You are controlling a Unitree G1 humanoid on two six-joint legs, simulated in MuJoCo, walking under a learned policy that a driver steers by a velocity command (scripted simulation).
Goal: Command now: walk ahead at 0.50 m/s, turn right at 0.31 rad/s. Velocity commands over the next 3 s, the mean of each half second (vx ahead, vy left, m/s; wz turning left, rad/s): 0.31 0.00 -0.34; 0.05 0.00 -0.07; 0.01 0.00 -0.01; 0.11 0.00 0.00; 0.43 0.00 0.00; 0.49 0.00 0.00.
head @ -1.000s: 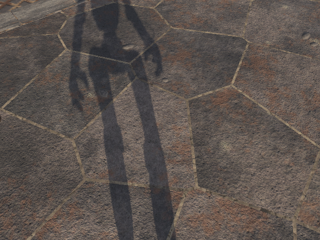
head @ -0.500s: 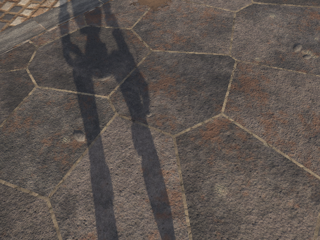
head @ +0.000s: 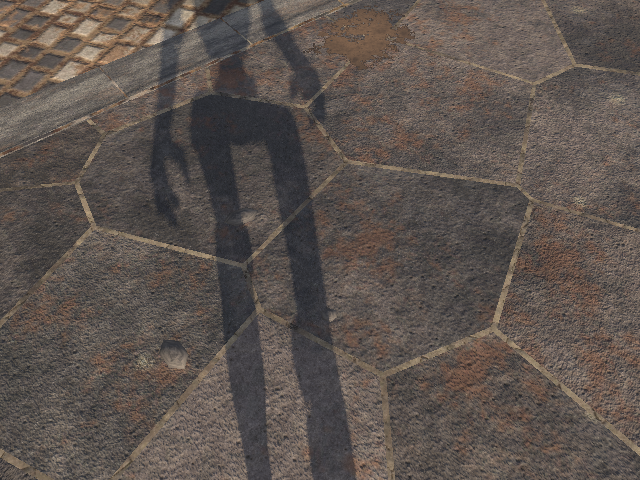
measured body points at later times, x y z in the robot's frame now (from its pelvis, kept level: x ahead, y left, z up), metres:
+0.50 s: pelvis +0.20 +0.00 +0.00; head +0.23 -0.01 +0.45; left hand +0.38 +0.20 -0.13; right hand +0.14 -0.24 -0.15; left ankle +0.15 +0.10 -0.73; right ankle +0.27 -0.10 -0.73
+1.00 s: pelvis +0.22 +0.00 +0.01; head +0.22 +0.01 +0.46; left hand +0.31 +0.23 -0.14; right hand +0.17 -0.22 -0.14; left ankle +0.23 +0.12 -0.73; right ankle +0.27 -0.10 -0.73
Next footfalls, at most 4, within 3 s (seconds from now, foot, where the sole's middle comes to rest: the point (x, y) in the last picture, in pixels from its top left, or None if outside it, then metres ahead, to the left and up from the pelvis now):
0.04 left None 0.19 0.11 -0.77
0.50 right None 0.31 -0.11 -0.77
0.82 left None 0.27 0.11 -0.77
2.52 left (386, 356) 0.74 -0.06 -0.77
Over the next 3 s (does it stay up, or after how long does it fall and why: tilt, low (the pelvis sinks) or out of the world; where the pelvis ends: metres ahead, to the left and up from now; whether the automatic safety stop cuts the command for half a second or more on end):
stays up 0.82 -0.14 0.00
